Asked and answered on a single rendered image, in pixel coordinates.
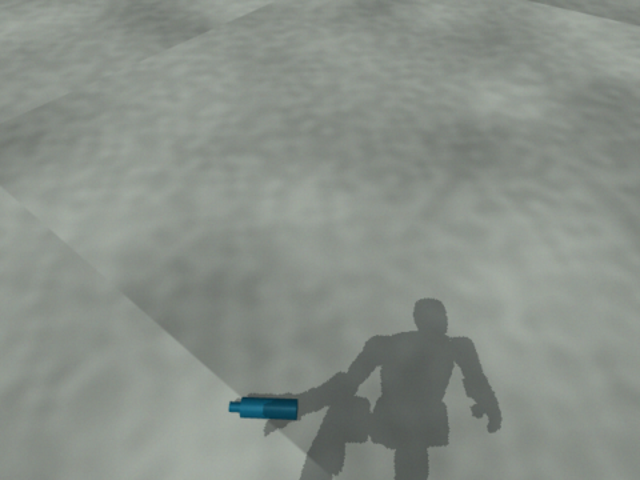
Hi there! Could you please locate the bottle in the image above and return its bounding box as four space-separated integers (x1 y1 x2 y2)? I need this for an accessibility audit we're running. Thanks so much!
229 397 298 420

